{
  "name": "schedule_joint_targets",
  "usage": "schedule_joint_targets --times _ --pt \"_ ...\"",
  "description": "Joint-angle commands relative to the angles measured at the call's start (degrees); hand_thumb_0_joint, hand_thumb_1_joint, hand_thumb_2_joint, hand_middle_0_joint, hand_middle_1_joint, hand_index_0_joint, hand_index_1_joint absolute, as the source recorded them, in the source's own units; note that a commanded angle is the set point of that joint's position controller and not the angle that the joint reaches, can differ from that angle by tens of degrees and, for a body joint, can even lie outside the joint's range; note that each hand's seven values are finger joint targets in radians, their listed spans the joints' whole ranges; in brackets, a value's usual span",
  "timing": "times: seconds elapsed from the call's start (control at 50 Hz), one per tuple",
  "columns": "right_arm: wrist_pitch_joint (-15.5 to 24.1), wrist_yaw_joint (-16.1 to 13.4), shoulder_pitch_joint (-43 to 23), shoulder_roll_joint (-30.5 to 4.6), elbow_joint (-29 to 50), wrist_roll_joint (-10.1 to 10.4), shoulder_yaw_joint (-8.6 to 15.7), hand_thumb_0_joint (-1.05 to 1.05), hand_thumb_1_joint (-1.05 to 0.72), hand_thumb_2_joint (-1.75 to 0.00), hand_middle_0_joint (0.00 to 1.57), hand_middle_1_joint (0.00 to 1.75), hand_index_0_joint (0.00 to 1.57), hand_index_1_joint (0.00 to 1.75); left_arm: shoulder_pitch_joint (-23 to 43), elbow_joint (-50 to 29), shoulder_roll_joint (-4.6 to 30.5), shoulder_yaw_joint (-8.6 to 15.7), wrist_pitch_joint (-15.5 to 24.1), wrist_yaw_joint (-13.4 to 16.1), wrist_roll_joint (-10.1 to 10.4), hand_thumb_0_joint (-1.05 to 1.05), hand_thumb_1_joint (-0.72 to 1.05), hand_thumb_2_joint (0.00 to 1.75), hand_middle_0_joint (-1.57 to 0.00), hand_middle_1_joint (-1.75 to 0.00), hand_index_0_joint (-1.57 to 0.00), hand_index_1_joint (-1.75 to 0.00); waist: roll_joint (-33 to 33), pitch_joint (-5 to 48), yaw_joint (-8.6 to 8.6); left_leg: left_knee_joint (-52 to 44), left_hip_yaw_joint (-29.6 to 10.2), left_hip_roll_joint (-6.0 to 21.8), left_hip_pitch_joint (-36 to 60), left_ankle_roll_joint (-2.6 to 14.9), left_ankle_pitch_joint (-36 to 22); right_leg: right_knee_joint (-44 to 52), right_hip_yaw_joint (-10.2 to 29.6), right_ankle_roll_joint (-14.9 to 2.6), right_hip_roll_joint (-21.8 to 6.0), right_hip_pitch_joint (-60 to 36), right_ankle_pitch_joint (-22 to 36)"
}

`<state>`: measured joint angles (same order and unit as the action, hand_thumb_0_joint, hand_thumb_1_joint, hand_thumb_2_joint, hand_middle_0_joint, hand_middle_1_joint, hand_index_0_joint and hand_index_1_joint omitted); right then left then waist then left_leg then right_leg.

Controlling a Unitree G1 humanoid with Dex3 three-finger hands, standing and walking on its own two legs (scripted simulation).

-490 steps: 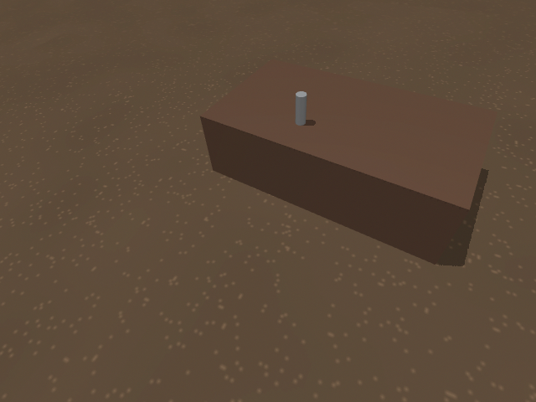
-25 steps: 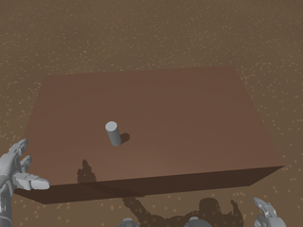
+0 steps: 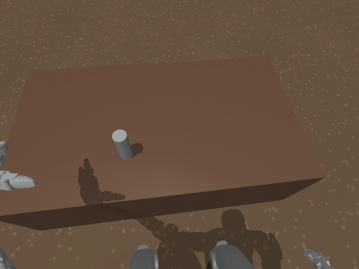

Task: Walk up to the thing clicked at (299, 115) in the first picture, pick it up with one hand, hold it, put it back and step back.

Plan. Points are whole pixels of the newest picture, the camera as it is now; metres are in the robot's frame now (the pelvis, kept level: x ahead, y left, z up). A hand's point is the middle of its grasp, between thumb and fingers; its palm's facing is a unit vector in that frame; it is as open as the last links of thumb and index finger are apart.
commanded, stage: go down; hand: left
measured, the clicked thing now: (123, 145) +0.54 +0.18 -0.27
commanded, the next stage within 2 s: none
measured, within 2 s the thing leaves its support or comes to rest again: neither
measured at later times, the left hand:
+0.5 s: hand (9, 145) +0.41 +0.36 +0.02, palm faces +0.17 -0.98 -0.09, open 17.0 cm
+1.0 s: hand (8, 137) +0.43 +0.37 +0.02, palm faces +0.16 -0.98 -0.07, open 16.9 cm
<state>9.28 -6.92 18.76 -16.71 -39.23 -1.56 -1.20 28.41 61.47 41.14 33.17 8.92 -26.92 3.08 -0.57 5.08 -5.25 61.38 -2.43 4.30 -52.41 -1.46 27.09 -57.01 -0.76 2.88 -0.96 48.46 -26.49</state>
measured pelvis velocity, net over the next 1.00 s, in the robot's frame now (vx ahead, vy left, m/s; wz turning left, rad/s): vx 0.00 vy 0.01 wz -0.01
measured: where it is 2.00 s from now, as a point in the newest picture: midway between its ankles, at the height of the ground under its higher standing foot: outside the picture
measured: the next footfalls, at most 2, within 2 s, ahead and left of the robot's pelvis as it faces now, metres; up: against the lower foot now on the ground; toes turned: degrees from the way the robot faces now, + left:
none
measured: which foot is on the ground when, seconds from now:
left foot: down 0.00-1.00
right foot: down 0.00-1.00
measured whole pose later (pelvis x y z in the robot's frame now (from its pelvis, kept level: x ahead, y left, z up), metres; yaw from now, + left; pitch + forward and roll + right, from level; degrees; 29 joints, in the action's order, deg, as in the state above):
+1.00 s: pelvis +0.00 +0.01 -0.02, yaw +0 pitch +23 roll -5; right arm 7.1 -5.8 18.4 -16.7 -37.9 -2.5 -4.0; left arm 39.4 66.4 47.9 37.0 13.4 -30.7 4.1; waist -0.6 5.6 -7.4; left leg 68.3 -3.8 4.2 -62.4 -1.0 29.4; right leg -62.4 -1.6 3.3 -0.8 57.3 -28.3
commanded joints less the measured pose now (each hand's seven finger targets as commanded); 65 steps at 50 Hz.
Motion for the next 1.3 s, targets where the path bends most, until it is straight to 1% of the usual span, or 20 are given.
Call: schedule_joint_targets --times 0.0,0.04,0.08,0.1,0.22,0.26,0.3,0.36,0.4,0.46,0.52,0.58,0.64,0.76,0.84,0.86,0.9,1.02,1.18,1.28 --pt "1.48 -0.98 5.42 -11.00 4.23 0.00 3.67 0.00 -0.89 -0.90 0.20 0.30 0.20 0.30 15.63 -9.67 21.40 3.56 4.04 -0.16 1.40 0.00 -0.49 0.09 -0.06 -0.02 -0.03 -0.05 9.61 21.35 1.11 -7.46 0.94 -1.54 19.01 1.54 -20.54 6.03 -1.88 -3.75 1.84 -6.04 15.73" --pt "1.21 -0.93 5.77 -11.21 4.10 -0.10 3.72 0.00 -0.89 -0.90 0.20 0.30 0.20 0.30 17.54 -10.50 23.08 4.28 4.55 -0.19 1.44 0.00 -0.40 0.07 -0.05 0.00 -0.03 -0.02 10.35 21.57 1.29 -6.87 1.17 -1.68 18.21 1.76 -20.13 6.12 -1.52 -3.76 1.70 -5.87 15.51" --pt "1.18 -0.84 5.78 -11.59 4.01 -0.14 3.92 0.00 -0.89 -0.90 0.20 0.30 0.20 0.30 17.72 -8.83 21.57 3.42 4.77 -0.70 1.55 0.00 -0.42 0.06 -0.06 0.00 -0.03 -0.02 11.26 20.96 0.71 -6.87 0.32 -1.28 19.37 1.32 -21.12 5.28 -2.18 -4.02 1.95 -2.85 14.89" --pt "1.04 -0.77 5.87 -11.51 3.98 -0.33 3.76 0.00 -0.90 -0.90 0.20 0.30 0.20 0.30 19.26 -10.37 22.98 4.08 5.19 -0.67 1.54 0.00 -0.41 0.07 -0.05 0.00 -0.03 -0.02 11.77 22.03 0.94 -6.57 0.40 -1.33 19.51 1.34 -21.29 5.20 -2.13 -3.98 1.88 -3.05 15.12" --pt "0.50 -0.56 5.86 -11.81 4.06 -0.60 3.49 0.00 -0.90 -0.90 0.20 0.30 0.20 0.30 20.74 -9.47 23.68 4.42 6.10 -1.56 1.79 0.00 -0.41 0.06 -0.06 0.00 -0.03 -0.01 12.93 23.51 0.74 -5.65 -0.39 -1.01 20.53 1.02 -23.71 4.02 -2.55 -4.04 1.92 -0.96 15.41" --pt "0.40 -0.55 6.00 -11.63 4.24 -0.47 3.07 0.00 -0.89 -0.90 0.20 0.30 0.20 0.30 20.01 -6.56 23.56 4.72 5.98 -1.64 1.88 0.00 -0.40 0.07 -0.05 0.00 -0.03 -0.01 10.53 22.14 0.22 -5.66 -0.21 -1.13 18.35 1.35 -21.16 4.10 -2.46 -3.92 1.92 -1.86 14.70" --pt "0.27 -0.49 6.22 -11.74 4.22 -0.57 3.19 0.00 -0.90 -0.90 0.20 0.30 0.20 0.30 23.35 -10.07 24.44 5.00 6.59 -1.76 2.05 0.00 -0.41 0.07 -0.05 0.00 -0.03 -0.01 12.10 25.33 0.57 -4.98 -0.30 -1.13 19.64 1.27 -22.81 3.56 -2.27 -3.97 1.87 -1.61 15.79" --pt "0.33 -0.35 6.14 -12.18 4.47 -0.62 3.14 0.00 -0.89 -0.90 0.20 0.30 0.20 0.30 21.71 -6.78 24.24 4.89 6.47 -2.11 1.99 0.00 -0.39 0.06 -0.05 0.00 -0.03 -0.01 12.11 23.08 0.32 -5.31 -1.05 -0.86 18.93 0.94 -20.94 2.93 -2.84 -4.16 2.15 0.89 13.31" --pt "0.10 -0.27 6.62 -11.76 4.34 -0.69 2.80 0.00 -0.89 -0.90 0.20 0.30 0.20 0.30 24.56 -8.45 25.76 5.41 6.93 -2.04 2.08 0.00 -0.39 0.07 -0.05 0.00 -0.03 -0.01 12.10 24.79 0.12 -4.22 -0.33 -1.27 17.47 1.30 -20.53 3.13 -2.26 -4.01 1.87 -0.99 14.31" --pt "-0.02 -0.06 6.79 -11.96 4.38 -0.69 2.56 0.00 -0.89 -0.90 0.20 0.30 0.20 0.30 23.64 -7.27 26.34 5.96 7.06 -2.35 2.08 0.00 -0.39 0.06 -0.05 0.00 -0.03 -0.01 11.92 25.14 0.49 -3.67 -0.66 -1.18 17.68 1.34 -22.50 2.32 -2.42 -4.04 1.86 -0.08 15.05" --pt "-0.18 -0.06 7.34 -12.15 4.03 -0.78 2.55 0.00 -0.89 -0.90 0.20 0.30 0.20 0.30 24.55 -7.23 26.24 5.77 7.07 -2.69 2.08 0.00 -0.39 0.07 -0.05 0.00 -0.03 -0.01 12.09 25.51 -0.18 -3.26 -0.93 -1.07 18.13 1.21 -23.31 1.94 -2.61 -4.00 1.99 0.96 15.33" --pt "-0.35 -0.02 7.20 -11.92 4.18 -0.77 2.12 0.00 -0.90 -0.90 0.20 0.30 0.20 0.30 24.48 -6.57 27.95 6.84 7.17 -2.62 2.03 0.00 -0.39 0.06 -0.05 0.00 -0.03 -0.01 12.79 25.54 0.47 -3.12 -0.82 -1.25 16.89 1.23 -21.45 1.71 -2.48 -4.06 1.86 0.78 14.17" --pt "-0.48 0.05 7.27 -11.75 4.37 -0.75 1.95 0.00 -0.89 -0.90 0.20 0.30 0.20 0.30 25.64 -6.74 27.41 6.17 7.28 -2.66 2.01 0.00 -0.39 0.07 -0.05 0.00 -0.03 -0.02 11.84 24.94 -0.13 -3.07 -0.50 -1.38 15.08 1.49 -18.99 1.89 -2.23 -4.01 1.80 0.26 13.43" --pt "-0.66 0.05 7.77 -11.95 4.03 -0.83 1.79 0.00 -0.90 -0.90 0.20 0.30 0.20 0.30 26.53 -6.97 28.23 6.53 7.32 -3.12 2.07 0.00 -0.40 0.06 -0.06 0.00 -0.03 -0.02 13.64 26.79 -0.23 -1.90 -1.05 -1.22 17.37 1.12 -23.15 1.03 -2.62 -4.05 1.92 2.28 15.14" --pt "-0.67 0.00 7.42 -12.18 4.34 -0.70 1.88 0.00 -0.90 -0.90 0.20 0.30 0.20 0.30 26.16 -5.76 27.50 6.30 7.37 -3.30 2.38 0.00 -0.40 0.06 -0.05 -0.01 -0.03 -0.02 13.01 24.82 -0.61 -2.30 -1.42 -1.11 16.47 1.05 -20.06 1.05 -2.84 -4.21 2.15 3.76 12.87" --pt "-0.59 0.08 7.55 -12.37 4.41 -0.72 1.95 0.00 -0.90 -0.90 0.20 0.30 0.20 0.30 28.47 -7.32 28.34 6.34 7.74 -3.33 2.49 0.00 -0.40 0.07 -0.05 -0.01 -0.03 -0.02 14.20 24.74 -0.69 -2.46 -1.56 -1.08 16.08 0.87 -18.95 0.62 -2.81 -4.30 2.14 4.41 12.02" --pt "-0.75 0.03 7.53 -12.20 4.43 -0.78 1.79 0.00 -0.90 -0.90 0.20 0.30 0.20 0.30 28.01 -7.10 28.68 6.58 7.96 -3.50 2.57 0.00 -0.38 0.05 -0.05 0.00 -0.03 -0.01 14.59 25.82 -0.53 -2.27 -1.60 -1.10 16.68 0.87 -19.24 0.48 -2.89 -4.28 2.11 4.05 12.10" --pt "-0.92 0.15 8.26 -12.20 3.89 -1.05 1.18 0.00 -0.90 -0.90 0.20 0.30 0.20 0.30 27.39 -5.73 28.63 7.22 7.77 -4.13 2.95 0.00 -0.39 0.07 -0.05 0.00 -0.03 -0.01 13.34 27.46 -0.73 -0.03 -1.88 -0.98 17.84 1.11 -27.23 -0.43 -3.01 -4.01 2.03 4.43 16.61" --pt "-1.32 0.24 7.98 -12.12 4.25 -1.13 0.94 0.00 -0.90 -0.90 0.20 0.30 0.20 0.30 30.55 -5.50 30.49 7.88 8.50 -4.53 2.75 0.00 -0.37 0.07 -0.05 -0.01 -0.02 -0.02 13.33 27.34 -1.31 0.23 -1.30 -1.43 14.45 1.51 -21.36 -0.52 -2.31 -3.90 1.82 3.58 14.55" --pt "-1.36 0.28 8.27 -12.34 4.33 -1.20 0.74 0.00 -0.90 -0.90 0.20 0.30 0.20 0.30 30.56 -5.52 31.48 8.02 8.09 -4.67 2.68 0.00 -0.38 0.07 -0.05 -0.01 -0.03 -0.03 13.56 28.97 -1.36 1.04 -1.49 -1.34 15.38 1.57 -23.94 -0.84 -2.43 -3.84 1.84 3.47 16.12"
